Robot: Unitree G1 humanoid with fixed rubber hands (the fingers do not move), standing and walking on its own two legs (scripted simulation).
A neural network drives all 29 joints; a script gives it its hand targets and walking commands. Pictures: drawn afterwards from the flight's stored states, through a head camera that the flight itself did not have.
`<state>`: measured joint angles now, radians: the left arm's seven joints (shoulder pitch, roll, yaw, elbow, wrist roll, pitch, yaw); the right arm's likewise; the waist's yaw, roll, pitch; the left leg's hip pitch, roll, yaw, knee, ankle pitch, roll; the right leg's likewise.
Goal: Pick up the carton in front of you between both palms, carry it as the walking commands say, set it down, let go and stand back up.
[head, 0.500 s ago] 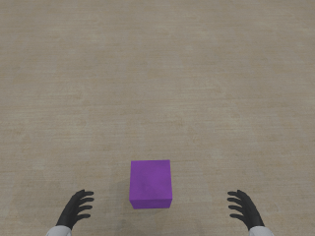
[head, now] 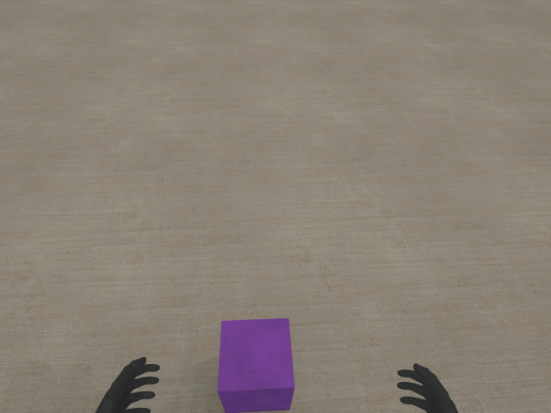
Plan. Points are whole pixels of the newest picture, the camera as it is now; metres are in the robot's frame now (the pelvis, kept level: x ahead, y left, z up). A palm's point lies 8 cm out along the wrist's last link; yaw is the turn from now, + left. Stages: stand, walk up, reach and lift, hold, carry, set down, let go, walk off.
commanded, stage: let go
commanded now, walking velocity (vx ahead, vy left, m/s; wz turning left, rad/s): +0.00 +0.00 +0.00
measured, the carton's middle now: (256, 366) +0.42 +0.06 -0.65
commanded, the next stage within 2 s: stand in 0.02 s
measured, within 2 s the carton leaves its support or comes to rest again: neither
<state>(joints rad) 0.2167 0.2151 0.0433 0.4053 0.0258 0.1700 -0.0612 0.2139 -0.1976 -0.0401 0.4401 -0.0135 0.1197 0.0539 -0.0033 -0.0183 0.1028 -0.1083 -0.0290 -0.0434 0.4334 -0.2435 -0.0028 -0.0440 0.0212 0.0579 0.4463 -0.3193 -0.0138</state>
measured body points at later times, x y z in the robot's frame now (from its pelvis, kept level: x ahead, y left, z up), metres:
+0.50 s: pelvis +0.04 +0.01 -0.02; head +0.04 +0.00 +0.43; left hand +0.10 +0.28 -0.13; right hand +0.18 -0.24 -0.14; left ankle +0.00 +0.12 -0.74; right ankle -0.04 -0.11 -0.74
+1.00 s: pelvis +0.03 +0.01 -0.02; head +0.04 +0.01 +0.43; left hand +0.04 +0.28 -0.14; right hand +0.16 -0.23 -0.14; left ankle +0.00 +0.12 -0.74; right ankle -0.04 -0.11 -0.74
